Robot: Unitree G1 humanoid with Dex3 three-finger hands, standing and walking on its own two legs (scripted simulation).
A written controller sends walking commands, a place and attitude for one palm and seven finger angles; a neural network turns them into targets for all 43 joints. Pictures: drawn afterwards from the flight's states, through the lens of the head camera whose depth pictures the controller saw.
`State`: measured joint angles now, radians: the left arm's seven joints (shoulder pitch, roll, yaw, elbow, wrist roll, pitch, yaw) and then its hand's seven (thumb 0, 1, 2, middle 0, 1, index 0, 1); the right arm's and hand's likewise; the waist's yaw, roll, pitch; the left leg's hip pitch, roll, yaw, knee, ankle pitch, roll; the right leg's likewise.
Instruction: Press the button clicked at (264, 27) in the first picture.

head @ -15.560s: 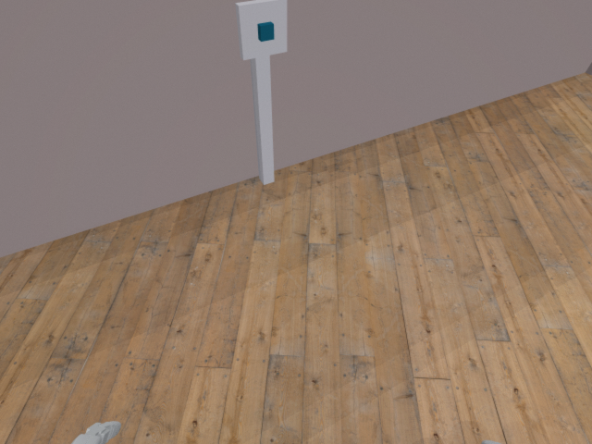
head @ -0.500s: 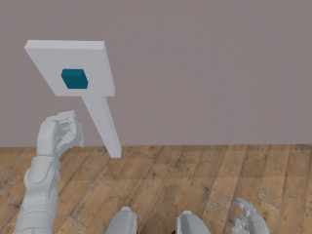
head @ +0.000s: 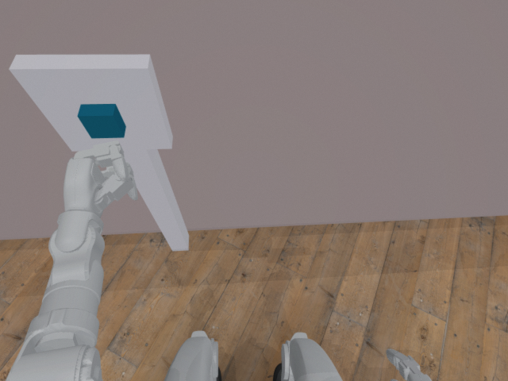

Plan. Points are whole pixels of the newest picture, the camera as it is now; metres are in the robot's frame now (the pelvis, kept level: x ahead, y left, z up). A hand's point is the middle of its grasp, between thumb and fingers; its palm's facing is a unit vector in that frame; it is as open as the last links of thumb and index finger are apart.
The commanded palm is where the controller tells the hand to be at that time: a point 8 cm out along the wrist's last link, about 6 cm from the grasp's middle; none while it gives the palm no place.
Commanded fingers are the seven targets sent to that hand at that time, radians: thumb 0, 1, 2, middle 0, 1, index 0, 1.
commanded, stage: aim a knuckle at the button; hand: left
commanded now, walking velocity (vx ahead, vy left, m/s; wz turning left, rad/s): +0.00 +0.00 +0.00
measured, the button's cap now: (103, 120) +0.50 +0.25 +0.07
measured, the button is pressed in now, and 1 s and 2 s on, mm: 0 0 3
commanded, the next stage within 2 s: press the button with the knuckle in 1.12 s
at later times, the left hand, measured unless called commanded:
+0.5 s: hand (130, 186) +0.40 +0.19 +0.04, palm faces +0.06 -1.00 -0.03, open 3.1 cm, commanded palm +0.37 +0.25 +0.05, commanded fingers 0.00 0.90 0.90 -1.30 -1.50 -1.30 -1.50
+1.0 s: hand (123, 186) +0.39 +0.20 +0.05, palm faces +0.06 -1.00 -0.03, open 3.1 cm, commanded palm +0.37 +0.25 +0.05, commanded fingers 0.00 0.90 0.90 -1.30 -1.50 -1.30 -1.50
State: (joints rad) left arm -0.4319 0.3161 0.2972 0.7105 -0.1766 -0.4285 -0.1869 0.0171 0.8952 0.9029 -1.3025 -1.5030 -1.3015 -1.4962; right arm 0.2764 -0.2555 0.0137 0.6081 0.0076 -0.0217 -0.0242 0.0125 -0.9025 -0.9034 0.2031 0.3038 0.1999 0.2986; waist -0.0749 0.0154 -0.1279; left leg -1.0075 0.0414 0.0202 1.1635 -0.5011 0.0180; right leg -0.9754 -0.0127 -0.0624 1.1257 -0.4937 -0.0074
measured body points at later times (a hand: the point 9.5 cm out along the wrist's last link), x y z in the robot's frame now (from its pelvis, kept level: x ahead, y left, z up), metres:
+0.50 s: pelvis +0.00 -0.01 +0.00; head +0.10 +0.01 +0.44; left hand +0.39 +0.25 +0.04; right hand +0.12 -0.27 -0.11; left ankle +0.03 +0.11 -0.65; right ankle +0.02 -0.12 -0.65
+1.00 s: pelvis +0.00 +0.00 +0.00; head +0.11 +0.02 +0.44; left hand +0.39 +0.26 +0.05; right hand +0.11 -0.26 -0.11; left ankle +0.03 +0.11 -0.65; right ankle +0.02 -0.12 -0.65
